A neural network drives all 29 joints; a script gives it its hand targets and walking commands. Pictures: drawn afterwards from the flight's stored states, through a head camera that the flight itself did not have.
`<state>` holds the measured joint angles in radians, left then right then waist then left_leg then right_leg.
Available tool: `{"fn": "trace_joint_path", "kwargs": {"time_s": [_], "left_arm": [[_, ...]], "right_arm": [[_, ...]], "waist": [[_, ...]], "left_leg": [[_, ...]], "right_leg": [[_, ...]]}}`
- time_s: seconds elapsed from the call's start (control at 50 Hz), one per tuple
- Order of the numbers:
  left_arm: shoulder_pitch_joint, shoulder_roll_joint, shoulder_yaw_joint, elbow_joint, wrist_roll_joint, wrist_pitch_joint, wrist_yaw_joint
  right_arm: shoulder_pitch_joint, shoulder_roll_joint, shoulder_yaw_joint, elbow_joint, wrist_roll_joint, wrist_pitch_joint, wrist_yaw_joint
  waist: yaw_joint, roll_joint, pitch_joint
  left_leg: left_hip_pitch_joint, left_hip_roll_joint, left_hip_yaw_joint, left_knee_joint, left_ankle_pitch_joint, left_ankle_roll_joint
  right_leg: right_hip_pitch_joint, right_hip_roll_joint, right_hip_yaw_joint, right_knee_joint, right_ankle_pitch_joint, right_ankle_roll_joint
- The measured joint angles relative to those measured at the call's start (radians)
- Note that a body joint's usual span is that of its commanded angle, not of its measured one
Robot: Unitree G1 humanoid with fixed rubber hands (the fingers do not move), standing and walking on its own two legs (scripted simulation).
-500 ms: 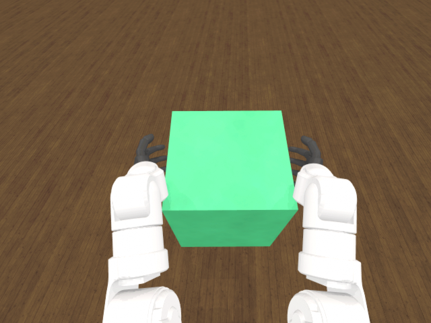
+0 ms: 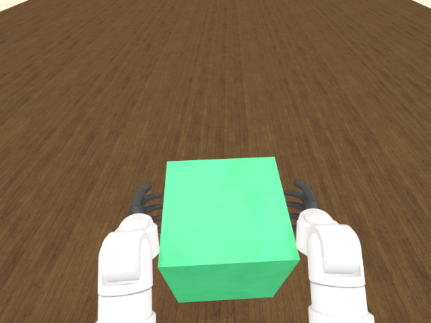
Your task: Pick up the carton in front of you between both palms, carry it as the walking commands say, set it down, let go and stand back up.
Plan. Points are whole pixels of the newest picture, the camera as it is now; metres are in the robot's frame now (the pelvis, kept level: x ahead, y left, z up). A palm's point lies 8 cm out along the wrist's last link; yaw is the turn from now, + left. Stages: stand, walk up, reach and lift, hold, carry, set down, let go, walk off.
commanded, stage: carry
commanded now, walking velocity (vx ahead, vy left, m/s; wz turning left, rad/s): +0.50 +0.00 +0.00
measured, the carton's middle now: (223, 234) +0.32 +0.00 +0.00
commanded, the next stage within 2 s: none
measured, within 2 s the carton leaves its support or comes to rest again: neither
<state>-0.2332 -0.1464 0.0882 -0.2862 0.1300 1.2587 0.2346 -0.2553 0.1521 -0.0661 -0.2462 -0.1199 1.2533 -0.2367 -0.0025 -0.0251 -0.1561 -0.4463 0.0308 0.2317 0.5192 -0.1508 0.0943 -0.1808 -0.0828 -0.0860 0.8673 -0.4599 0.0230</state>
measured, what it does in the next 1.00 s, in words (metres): walks ahead: right foot, then left foot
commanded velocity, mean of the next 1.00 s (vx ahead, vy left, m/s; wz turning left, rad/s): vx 0.50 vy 0.00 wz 0.00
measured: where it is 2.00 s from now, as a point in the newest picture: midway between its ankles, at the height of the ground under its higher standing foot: (212, 203)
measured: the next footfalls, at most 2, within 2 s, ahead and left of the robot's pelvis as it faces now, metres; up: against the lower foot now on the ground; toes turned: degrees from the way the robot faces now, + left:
right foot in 0.46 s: +0.49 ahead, -0.11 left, +0.00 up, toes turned -10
left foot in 0.94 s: +0.79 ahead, +0.13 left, +0.00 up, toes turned +13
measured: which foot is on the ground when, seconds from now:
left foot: down 0.00-0.48, up 0.50-0.92, down 0.94-1.00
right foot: up 0.00-0.44, down 0.46-0.96, up 0.98-1.00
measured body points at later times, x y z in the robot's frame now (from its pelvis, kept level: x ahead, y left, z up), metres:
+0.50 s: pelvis +0.33 -0.02 -0.01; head +0.31 -0.03 +0.44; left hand +0.60 +0.13 +0.09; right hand +0.61 -0.16 +0.08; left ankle +0.10 +0.07 -0.69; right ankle +0.45 -0.10 -0.73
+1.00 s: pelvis +0.67 +0.03 +0.00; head +0.65 +0.05 +0.45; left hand +0.94 +0.19 +0.09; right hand +0.94 -0.11 +0.10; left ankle +0.76 +0.12 -0.73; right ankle +0.47 -0.09 -0.68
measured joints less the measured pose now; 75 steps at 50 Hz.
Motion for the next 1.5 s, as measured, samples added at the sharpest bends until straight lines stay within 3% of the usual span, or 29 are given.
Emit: {"fn": "trace_joint_path", "kwargs": {"time_s": [0.04, 0.08, 0.26, 0.4, 0.44, 0.46, 0.5, 0.54, 0.58, 0.64, 0.72, 0.88, 0.92, 0.94, 0.96, 1.0, 1.04, 1.08, 1.2, 1.26, 1.36, 1.38, 1.4, 1.44, 1.5], "left_arm": [[0.017, 0.003, -0.007, 0.012, -0.002, 0.010, 0.001], [0.025, 0.005, -0.021, 0.022, -0.004, 0.012, 0.003], [0.063, 0.010, -0.056, -0.056, -0.006, -0.031, 0.014], [0.075, 0.012, -0.058, -0.129, -0.022, 0.003, 0.023], [0.069, 0.011, -0.057, -0.120, -0.027, 0.013, 0.021], [0.066, 0.010, -0.061, -0.101, -0.029, 0.011, 0.019], [0.053, 0.008, -0.070, -0.048, -0.030, 0.004, 0.014], [0.048, 0.008, -0.073, -0.016, -0.026, 0.001, 0.011], [0.059, 0.009, -0.070, -0.010, -0.024, -0.005, 0.004], [0.079, 0.011, -0.059, -0.031, -0.024, -0.021, -0.002], [0.095, 0.013, -0.052, -0.066, -0.032, -0.045, -0.016], [0.106, 0.015, -0.081, -0.142, -0.040, -0.027, -0.010], [0.102, 0.014, -0.085, -0.154, -0.036, -0.011, -0.003], [0.098, 0.014, -0.080, -0.156, -0.032, -0.004, 0.001], [0.093, 0.015, -0.068, -0.148, -0.029, -0.003, 0.006], [0.088, 0.014, -0.048, -0.128, -0.023, 0.004, 0.017], [0.084, 0.013, -0.041, -0.114, -0.020, 0.017, 0.019], [0.081, 0.013, -0.048, -0.097, -0.021, 0.019, 0.016], [0.076, 0.012, -0.070, -0.100, -0.014, -0.022, 0.014], [0.073, 0.011, -0.065, -0.130, -0.013, -0.034, 0.017], [0.069, 0.011, -0.061, -0.171, -0.028, -0.012, 0.018], [0.064, 0.010, -0.062, -0.167, -0.031, -0.005, 0.015], [0.059, 0.009, -0.067, -0.152, -0.035, -0.006, 0.010], [0.043, 0.007, -0.070, -0.110, -0.033, -0.010, 0.005], [0.035, 0.005, -0.062, -0.075, -0.025, -0.011, 0.000]], "right_arm": [[0.018, -0.004, 0.008, 0.013, 0.001, 0.009, 0.002], [0.042, -0.009, 0.007, 0.007, 0.002, 0.010, 0.005], [0.097, -0.017, 0.021, -0.099, 0.033, -0.021, 0.022], [0.101, -0.018, 0.045, -0.155, 0.029, 0.007, 0.012], [0.103, -0.018, 0.045, -0.155, 0.022, 0.019, 0.006], [0.102, -0.019, 0.038, -0.148, 0.019, 0.022, 0.003], [0.101, -0.019, 0.015, -0.120, 0.014, 0.019, -0.003], [0.104, -0.019, 0.007, -0.107, 0.013, 0.023, -0.004], [0.106, -0.019, 0.013, -0.095, 0.011, 0.020, -0.003], [0.111, -0.019, 0.032, -0.093, 0.012, 0.000, 0.000], [0.122, -0.020, 0.049, -0.111, 0.008, -0.033, -0.001], [0.135, -0.021, 0.037, -0.198, 0.022, -0.012, 0.000], [0.128, -0.021, 0.035, -0.203, 0.026, -0.001, -0.001], [0.119, -0.020, 0.037, -0.193, 0.027, 0.001, 0.000], [0.109, -0.019, 0.042, -0.168, 0.030, -0.003, 0.000], [0.091, -0.016, 0.050, -0.121, 0.034, -0.002, 0.000], [0.093, -0.016, 0.055, -0.105, 0.033, 0.006, 0.000], [0.107, -0.018, 0.050, -0.107, 0.030, 0.009, 0.001], [0.123, -0.020, 0.031, -0.153, 0.039, -0.011, 0.012], [0.111, -0.018, 0.037, -0.176, 0.038, -0.019, 0.016], [0.104, -0.018, 0.046, -0.204, 0.024, -0.005, 0.014], [0.106, -0.018, 0.044, -0.206, 0.019, 0.000, 0.012], [0.103, -0.019, 0.033, -0.199, 0.014, 0.002, 0.010], [0.082, -0.016, 0.007, -0.175, 0.010, 0.006, 0.008], [0.076, -0.015, 0.006, -0.155, 0.008, 0.016, -0.001]], "waist": [[-0.005, 0.017, 0.019], [-0.011, 0.021, 0.034], [-0.022, 0.017, 0.039], [-0.006, 0.021, 0.004], [-0.008, 0.029, -0.001], [-0.001, 0.049, -0.002], [0.013, 0.073, 0.011], [0.015, 0.061, 0.040], [0.012, 0.054, 0.070], [0.016, 0.049, 0.092], [0.023, 0.041, 0.088], [0.012, 0.024, 0.033], [0.015, 0.020, 0.019], [0.014, 0.010, 0.015], [0.009, -0.014, 0.016], [-0.001, -0.016, 0.030], [-0.006, -0.004, 0.054], [-0.012, 0.005, 0.072], [-0.027, 0.018, 0.087], [-0.015, 0.015, 0.089], [0.006, 0.019, 0.081], [0.004, 0.013, 0.078], [0.009, 0.031, 0.071], [0.020, 0.070, 0.079], [0.012, 0.078, 0.109]], "left_leg": [[0.053, 0.009, -0.004, -0.040, -0.015, -0.014], [0.112, 0.006, -0.009, -0.099, -0.017, -0.014], [0.366, -0.014, -0.035, -0.288, -0.078, -0.037], [0.548, -0.005, -0.049, -0.310, -0.228, -0.094], [0.575, 0.013, -0.055, -0.236, -0.307, -0.114], [0.559, 0.040, -0.053, -0.140, -0.355, -0.122], [0.415, 0.074, -0.098, 0.215, -0.319, -0.115], [0.237, 0.045, -0.158, 0.533, -0.294, -0.100], [0.097, 0.035, -0.172, 0.647, -0.243, -0.085], [-0.049, 0.056, -0.164, 0.572, -0.171, -0.081], [-0.150, 0.089, -0.146, 0.349, -0.070, -0.094], [-0.114, 0.072, -0.061, -0.001, 0.098, -0.100], [-0.060, 0.052, -0.028, -0.054, 0.081, -0.089], [-0.033, 0.040, -0.015, -0.063, 0.105, -0.066], [-0.036, 0.029, 0.001, -0.013, 0.091, -0.041], [-0.022, 0.032, 0.014, 0.038, 0.008, -0.016], [0.030, 0.036, 0.012, -0.004, -0.017, -0.028], [0.091, 0.032, 0.008, -0.071, -0.016, -0.033], [0.270, 0.017, -0.014, -0.235, -0.038, -0.045], [0.348, 0.019, -0.018, -0.262, -0.081, -0.065], [0.441, 0.036, -0.020, -0.173, -0.229, -0.113], [0.442, 0.038, -0.022, -0.109, -0.273, -0.124], [0.416, 0.058, -0.029, -0.021, -0.289, -0.134], [0.322, 0.069, -0.093, 0.175, -0.327, -0.143], [0.231, 0.039, -0.141, 0.202, -0.383, -0.131]], "right_leg": [[-0.140, 0.021, 0.013, 0.192, 0.024, -0.013], [-0.249, 0.015, 0.006, 0.222, 0.089, -0.019], [-0.475, -0.036, -0.011, -0.085, 0.350, 0.007], [-0.412, -0.002, -0.098, -0.343, 0.451, -0.022], [-0.344, 0.025, -0.139, -0.409, 0.438, -0.038], [-0.322, 0.045, -0.157, -0.407, 0.423, -0.067], [-0.324, 0.055, -0.172, -0.328, 0.353, -0.110], [-0.288, 0.043, -0.169, -0.332, 0.322, -0.105], [-0.227, 0.040, -0.167, -0.380, 0.310, -0.101], [-0.136, 0.045, -0.159, -0.465, 0.300, -0.094], [-0.017, 0.052, -0.143, -0.559, 0.275, -0.078], [0.210, 0.040, -0.126, -0.625, 0.130, -0.006], [0.246, 0.027, -0.115, -0.575, 0.057, 0.018], [0.242, 0.008, -0.109, -0.501, 0.004, 0.026], [0.198, -0.028, -0.102, -0.370, -0.018, 0.022], [0.041, -0.022, -0.027, -0.028, -0.014, 0.006], [-0.113, 0.007, 0.004, 0.203, 0.007, -0.012], [-0.230, 0.012, -0.002, 0.254, 0.070, -0.022], [-0.416, -0.018, -0.013, 0.019, 0.244, -0.015], [-0.431, -0.016, -0.033, -0.153, 0.325, -0.006], [-0.335, 0.026, -0.126, -0.407, 0.530, -0.003], [-0.288, 0.027, -0.145, -0.453, 0.564, -0.021], [-0.268, 0.037, -0.159, -0.447, 0.490, -0.064], [-0.265, 0.056, -0.169, -0.414, 0.387, -0.109], [-0.229, 0.048, -0.169, -0.437, 0.383, -0.084]]}}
